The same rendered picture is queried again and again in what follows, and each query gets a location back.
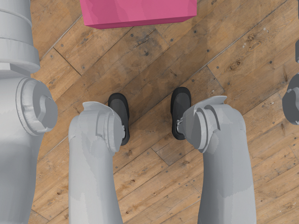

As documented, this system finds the robot left upper arm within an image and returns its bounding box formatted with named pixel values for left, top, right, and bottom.
left=0, top=77, right=58, bottom=224

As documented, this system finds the right robot foot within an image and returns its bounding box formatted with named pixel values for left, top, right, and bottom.
left=171, top=87, right=191, bottom=140

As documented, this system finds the left robot forearm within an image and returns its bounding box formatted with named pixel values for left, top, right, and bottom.
left=0, top=0, right=40, bottom=79

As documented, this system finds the robot right upper arm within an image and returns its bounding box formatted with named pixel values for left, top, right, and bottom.
left=282, top=72, right=299, bottom=125

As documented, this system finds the right robot shin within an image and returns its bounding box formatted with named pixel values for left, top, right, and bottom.
left=177, top=96, right=246, bottom=144

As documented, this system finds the carton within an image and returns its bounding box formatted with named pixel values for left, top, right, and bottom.
left=80, top=0, right=197, bottom=29

